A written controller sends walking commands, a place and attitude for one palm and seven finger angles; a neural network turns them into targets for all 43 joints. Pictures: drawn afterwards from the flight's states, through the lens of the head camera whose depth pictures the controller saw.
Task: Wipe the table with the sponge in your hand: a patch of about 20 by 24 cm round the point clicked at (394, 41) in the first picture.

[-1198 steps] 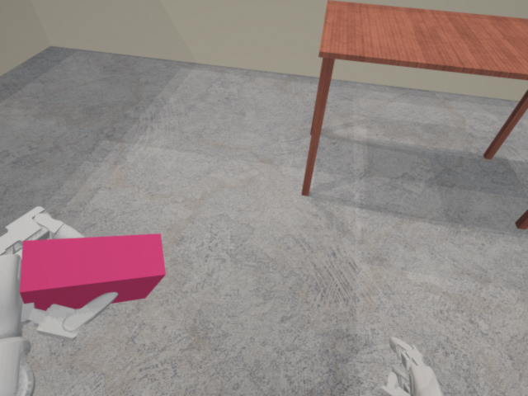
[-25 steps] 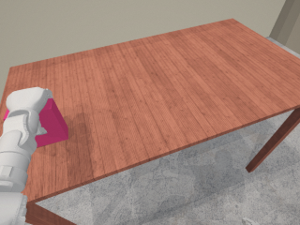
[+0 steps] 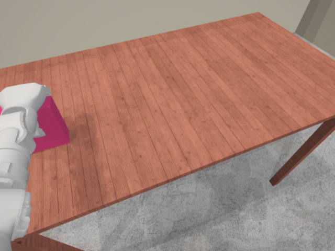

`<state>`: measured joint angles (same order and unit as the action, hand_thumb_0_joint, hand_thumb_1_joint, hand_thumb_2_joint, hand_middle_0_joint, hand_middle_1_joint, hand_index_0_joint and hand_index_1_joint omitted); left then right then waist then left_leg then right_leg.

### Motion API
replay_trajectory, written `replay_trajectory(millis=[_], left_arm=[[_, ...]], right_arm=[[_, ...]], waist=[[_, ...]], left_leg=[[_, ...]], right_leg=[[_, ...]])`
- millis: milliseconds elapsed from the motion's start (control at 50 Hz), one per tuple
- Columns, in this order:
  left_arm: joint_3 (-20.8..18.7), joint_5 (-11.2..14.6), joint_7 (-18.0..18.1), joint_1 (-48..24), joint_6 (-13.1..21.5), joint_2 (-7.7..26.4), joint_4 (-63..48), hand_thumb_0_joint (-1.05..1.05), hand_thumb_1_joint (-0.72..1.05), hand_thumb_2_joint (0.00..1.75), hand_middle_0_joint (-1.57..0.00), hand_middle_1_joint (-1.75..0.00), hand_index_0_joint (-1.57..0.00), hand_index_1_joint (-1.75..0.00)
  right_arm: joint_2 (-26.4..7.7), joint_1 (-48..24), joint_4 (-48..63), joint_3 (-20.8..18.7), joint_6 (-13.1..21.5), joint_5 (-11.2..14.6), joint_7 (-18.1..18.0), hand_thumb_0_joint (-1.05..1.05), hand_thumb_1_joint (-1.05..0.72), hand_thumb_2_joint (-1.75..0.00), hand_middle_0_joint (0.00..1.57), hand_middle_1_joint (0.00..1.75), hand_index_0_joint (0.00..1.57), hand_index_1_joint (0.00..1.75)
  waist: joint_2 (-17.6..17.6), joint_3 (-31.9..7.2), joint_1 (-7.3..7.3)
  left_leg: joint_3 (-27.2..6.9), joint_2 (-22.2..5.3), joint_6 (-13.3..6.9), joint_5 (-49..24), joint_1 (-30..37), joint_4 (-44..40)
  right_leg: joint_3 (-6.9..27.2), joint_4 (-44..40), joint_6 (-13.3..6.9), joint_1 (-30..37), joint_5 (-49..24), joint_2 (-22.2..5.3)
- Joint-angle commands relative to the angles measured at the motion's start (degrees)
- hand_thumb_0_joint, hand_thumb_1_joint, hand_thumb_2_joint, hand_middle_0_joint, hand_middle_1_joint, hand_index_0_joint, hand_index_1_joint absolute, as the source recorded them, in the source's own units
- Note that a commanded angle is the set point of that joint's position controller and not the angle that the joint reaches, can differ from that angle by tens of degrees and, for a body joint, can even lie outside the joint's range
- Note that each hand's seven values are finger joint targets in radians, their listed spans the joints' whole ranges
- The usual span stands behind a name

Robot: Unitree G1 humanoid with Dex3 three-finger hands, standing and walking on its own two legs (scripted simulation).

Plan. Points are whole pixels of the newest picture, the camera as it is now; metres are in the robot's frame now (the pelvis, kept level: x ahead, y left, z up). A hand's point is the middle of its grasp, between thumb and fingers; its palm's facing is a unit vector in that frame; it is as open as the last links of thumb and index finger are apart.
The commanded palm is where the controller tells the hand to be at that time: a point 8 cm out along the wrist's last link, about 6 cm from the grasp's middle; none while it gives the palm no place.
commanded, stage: wipe forward along the first lane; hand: left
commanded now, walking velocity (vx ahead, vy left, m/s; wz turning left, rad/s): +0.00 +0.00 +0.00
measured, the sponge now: (41, 132) +0.39 +0.35 +0.05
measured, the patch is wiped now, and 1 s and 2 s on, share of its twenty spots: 0.35 0.40 0.50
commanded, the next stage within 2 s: slide across to the middle lane in 0.02 s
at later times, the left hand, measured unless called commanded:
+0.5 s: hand (52, 102) +0.44 +0.32 +0.11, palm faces -0.08 +0.02 -1.00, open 9.3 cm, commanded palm +0.43 +0.30 +0.16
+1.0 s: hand (68, 103) +0.44 +0.28 +0.10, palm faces -0.06 +0.00 -1.00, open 9.3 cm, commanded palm +0.42 +0.27 +0.15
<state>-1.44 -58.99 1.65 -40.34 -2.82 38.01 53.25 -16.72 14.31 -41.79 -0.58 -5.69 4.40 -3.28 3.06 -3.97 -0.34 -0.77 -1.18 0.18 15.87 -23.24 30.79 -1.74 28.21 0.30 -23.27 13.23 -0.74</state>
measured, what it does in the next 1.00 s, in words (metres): stands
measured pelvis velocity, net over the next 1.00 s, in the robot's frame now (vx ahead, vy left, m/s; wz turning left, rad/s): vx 0.03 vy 0.00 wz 0.01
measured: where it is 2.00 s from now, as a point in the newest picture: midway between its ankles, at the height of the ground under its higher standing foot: outside the picture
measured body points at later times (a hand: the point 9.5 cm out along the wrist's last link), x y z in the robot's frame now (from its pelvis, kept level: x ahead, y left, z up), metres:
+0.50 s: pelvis +0.02 +0.01 +0.00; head +0.07 -0.01 +0.45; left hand +0.44 +0.32 +0.16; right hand +0.10 -0.26 -0.13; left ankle -0.01 +0.12 -0.73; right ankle +0.00 -0.13 -0.73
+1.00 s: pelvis +0.03 +0.00 +0.00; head +0.06 -0.02 +0.45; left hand +0.44 +0.27 +0.16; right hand +0.18 -0.26 -0.12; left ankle -0.01 +0.12 -0.73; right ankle +0.00 -0.13 -0.73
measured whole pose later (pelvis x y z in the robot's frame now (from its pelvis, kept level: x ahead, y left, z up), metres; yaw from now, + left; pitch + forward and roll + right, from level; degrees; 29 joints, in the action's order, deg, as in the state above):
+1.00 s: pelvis +0.03 +0.00 +0.00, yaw +1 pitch +7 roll -1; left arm 7.4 -56.7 1.8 -37.3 -18.1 27.5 40.2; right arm -16.7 9.4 -40.1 -0.1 -7.5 4.2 -2.4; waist 3.9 -4.1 0.2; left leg -1.4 -1.0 0.3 17.1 -16.5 27.1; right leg -2.4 25.1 0.3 -16.5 15.0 -0.9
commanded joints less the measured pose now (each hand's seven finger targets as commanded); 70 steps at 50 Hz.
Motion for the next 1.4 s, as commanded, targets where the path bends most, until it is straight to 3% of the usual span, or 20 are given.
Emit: replay_trajectory(millis=[0,20,80,100,160,240,380,420,500,540,580,640,840,880,920,1060,1120,1160,1320,1380], left_arm=[[-2.34,-1.77,1.94,-21.15,-0.78,16.10,-3.23,0.00,0.10,1.30,-1.20,-1.60,-1.20,-1.60],[-4.19,-1.64,1.64,-21.22,-0.31,18.17,-3.86,0.00,0.10,1.30,-1.20,-1.60,-1.20,-1.60],[-2.15,-2.41,1.33,-23.56,-0.14,17.55,-1.91,0.00,0.10,1.30,-1.20,-1.60,-1.20,-1.60],[-2.84,-2.81,1.27,-22.77,0.02,18.15,-1.34,0.00,0.10,1.30,-1.20,-1.60,-1.20,-1.60],[-0.12,-1.80,1.05,-23.67,1.33,13.70,-6.72,0.00,0.10,1.30,-1.20,-1.60,-1.20,-1.60],[-0.43,1.49,1.80,-24.16,1.29,12.05,-9.17,0.00,0.10,1.30,-1.20,-1.60,-1.20,-1.60],[2.07,2.56,2.81,-25.12,-3.36,8.37,-14.39,0.00,0.10,1.30,-1.20,-1.60,-1.20,-1.60],[-0.35,2.65,2.88,-26.98,-4.52,11.42,-15.05,0.00,0.10,1.30,-1.20,-1.60,-1.20,-1.60],[2.17,1.28,3.29,-24.43,-7.24,7.28,-15.76,0.00,0.10,1.30,-1.20,-1.60,-1.20,-1.60],[3.30,2.43,3.16,-22.93,-8.21,4.56,-17.20,0.00,0.10,1.30,-1.20,-1.60,-1.20,-1.60],[1.15,1.72,3.58,-21.67,-9.67,6.98,-17.04,0.00,0.10,1.30,-1.20,-1.60,-1.20,-1.60],[2.48,1.65,3.76,-22.00,-11.33,4.83,-18.55,0.00,0.10,1.30,-1.20,-1.60,-1.20,-1.60],[3.69,1.81,1.63,-22.29,-14.76,3.89,-20.85,0.00,0.10,1.30,-1.20,-1.60,-1.20,-1.60],[6.18,1.53,0.95,-19.54,-15.17,0.50,-19.85,0.00,0.10,1.30,-1.20,-1.60,-1.20,-1.60],[3.97,2.19,0.66,-16.70,-14.69,1.96,-22.32,0.00,0.10,1.30,-1.20,-1.60,-1.20,-1.60],[7.76,3.09,1.03,-12.88,-15.75,-3.35,-23.33,0.00,0.10,1.30,-1.20,-1.60,-1.20,-1.60],[5.92,3.59,1.21,-9.72,-16.65,-2.28,-24.20,0.00,0.10,1.30,-1.20,-1.60,-1.20,-1.60],[8.81,3.61,1.17,-8.37,-17.33,-5.62,-25.13,0.00,0.10,1.30,-1.20,-1.60,-1.20,-1.60],[5.80,4.95,0.81,-0.78,-19.89,-3.76,-26.04,0.00,0.10,1.30,-1.20,-1.60,-1.20,-1.60],[7.83,4.82,0.59,0.58,-20.68,-5.78,-27.95,0.00,0.10,1.30,-1.20,-1.60,-1.20,-1.60]], right_arm=[[-9.13,1.65,5.19,-3.01,1.60,-0.13,-0.54,0.00,-0.90,-0.90,0.20,0.30,0.20,0.30],[-9.22,1.62,5.30,-2.93,1.62,-0.12,-0.60,0.00,-0.90,-0.90,0.20,0.30,0.20,0.30],[-9.32,2.77,5.14,-2.90,1.42,-0.13,-0.58,0.00,-0.90,-0.90,0.20,0.30,0.20,0.30],[-9.35,3.21,4.88,-3.09,1.34,-0.23,-0.49,0.00,-0.90,-0.90,0.20,0.30,0.20,0.30],[-8.50,3.30,5.60,-3.52,1.41,-0.46,-0.33,0.00,-0.90,-0.90,0.20,0.30,0.20,0.30],[-8.42,2.42,5.33,-3.59,1.51,-0.19,-0.72,0.00,-0.90,-0.90,0.20,0.30,0.20,0.30],[-8.02,0.05,4.71,-3.37,1.87,-0.05,-0.35,0.00,-0.90,-0.90,0.20,0.30,0.20,0.30],[-8.23,-0.93,4.60,-2.91,2.08,0.01,-0.57,0.00,-0.90,-0.90,0.20,0.30,0.20,0.30],[-7.65,-1.46,5.04,-2.88,1.89,-0.39,0.26,0.00,-0.90,-0.90,0.20,0.30,0.20,0.30],[-7.39,-2.57,5.90,-2.78,1.79,-0.43,0.50,0.00,-0.90,-0.90,0.20,0.30,0.20,0.30],[-7.57,-3.02,6.08,-2.60,1.34,-0.47,0.67,0.00,-0.90,-0.90,0.20,0.30,0.20,0.30],[-7.24,-4.21,6.60,-2.40,1.22,-0.54,0.86,0.00,-0.90,-0.90,0.20,0.30,0.20,0.30],[-7.10,-6.11,7.26,-1.95,0.48,-0.35,0.44,0.00,-0.90,-0.90,0.20,0.30,0.20,0.30],[-6.93,-6.46,7.45,-1.82,0.12,-0.22,0.60,0.00,-0.90,-0.90,0.20,0.30,0.20,0.30],[-6.98,-7.17,8.30,-1.88,0.02,-0.28,0.59,0.00,-0.90,-0.90,0.20,0.30,0.20,0.30],[-6.96,-8.33,8.75,-1.83,-0.34,0.01,0.87,0.00,-0.90,-0.90,0.20,0.30,0.20,0.30],[-7.01,-9.52,9.20,-1.75,-0.51,0.16,0.87,0.00,-0.90,-0.90,0.20,0.30,0.20,0.30],[-6.84,-9.81,9.19,-1.85,-0.65,0.21,1.19,0.00,-0.90,-0.90,0.20,0.30,0.20,0.30],[-7.14,-12.30,10.37,-1.15,-1.16,0.46,1.32,0.00,-0.90,-0.90,0.20,0.30,0.20,0.30],[-6.81,-12.85,10.86,-1.15,-1.28,0.63,1.46,0.00,-0.90,-0.90,0.20,0.30,0.20,0.30]], waist=[[-3.41,-12.01,-2.37],[-2.45,-13.63,-1.53],[-1.99,-12.71,-2.97],[-1.69,-13.57,-2.48],[1.46,-17.90,-2.25],[-0.25,-17.86,-2.40],[0.91,-17.19,-1.92],[0.75,-17.40,-1.37],[2.04,-18.76,-0.77],[0.07,-19.61,-0.64],[-0.94,-19.80,-0.02],[-1.38,-20.66,-0.11],[-1.85,-20.30,-0.58],[-1.67,-18.02,-0.59],[-1.65,-19.42,0.47],[-3.17,-16.40,0.29],[-3.98,-16.42,1.23],[-3.38,-15.72,0.86],[-6.47,-12.37,2.43],[-6.16,-12.44,2.11]], left_leg=[[1.07,2.38,-3.23,-9.94,4.17,-3.09],[0.94,2.27,-3.15,-11.26,4.45,-3.32],[1.11,2.40,-3.24,-9.87,3.91,-2.66],[1.02,2.35,-3.16,-10.52,4.13,-2.47],[0.78,1.92,-3.05,-15.15,8.05,-1.94],[0.60,1.61,-3.00,-15.62,8.92,-2.71],[0.08,1.51,-2.75,-18.98,12.23,-4.33],[-0.27,1.51,-2.70,-19.95,12.11,-5.11],[-0.27,1.52,-2.12,-24.58,14.15,-4.49],[-0.06,1.46,-2.30,-27.02,14.64,-4.07],[0.20,1.69,-2.32,-26.71,13.58,-4.23],[0.69,1.62,-2.46,-30.05,14.42,-3.64],[1.32,2.49,-2.95,-28.57,14.66,-3.05],[1.25,2.44,-2.73,-27.77,14.24,-3.33],[0.93,2.32,-2.82,-28.97,14.68,-3.44],[0.83,2.46,-2.70,-24.07,13.57,-4.14],[0.64,2.45,-2.65,-23.93,12.68,-4.73],[0.82,2.43,-2.62,-24.33,13.43,-4.35],[1.18,2.67,-2.66,-19.63,10.49,-5.67],[1.33,2.67,-2.58,-19.50,11.29,-5.50]], right_leg=[[-0.26,-3.55,-3.12,5.25,-8.81,2.29],[-0.08,-3.48,-3.43,6.25,-9.85,2.29],[-0.09,-3.46,-3.13,4.72,-8.87,2.31],[-0.14,-3.18,-3.33,4.79,-9.06,2.39],[-0.31,-2.73,-3.72,5.64,-11.87,2.57],[-0.39,-3.39,-3.46,6.81,-12.38,2.53],[-1.18,-4.28,-3.66,8.77,-13.71,2.49],[-1.14,-4.33,-3.93,10.01,-14.55,2.39],[-1.75,-3.43,-4.10,10.72,-17.20,2.47],[-1.71,-3.28,-3.81,12.20,-19.86,2.36],[-1.80,-3.06,-3.74,13.76,-21.17,2.25],[-1.71,-2.44,-3.57,14.74,-24.78,2.02],[-1.43,-2.43,-3.45,16.79,-28.44,1.69],[-1.86,-2.59,-3.51,15.31,-27.06,1.73],[-1.58,-2.73,-3.74,16.63,-27.41,1.79],[-2.15,-3.00,-3.67,14.92,-22.84,2.01],[-1.83,-3.19,-3.81,16.24,-23.14,1.96],[-2.24,-2.91,-3.68,15.40,-23.16,1.97],[-1.68,-3.74,-3.46,16.59,-21.16,1.91],[-2.05,-3.53,-3.29,16.20,-20.31,1.89]])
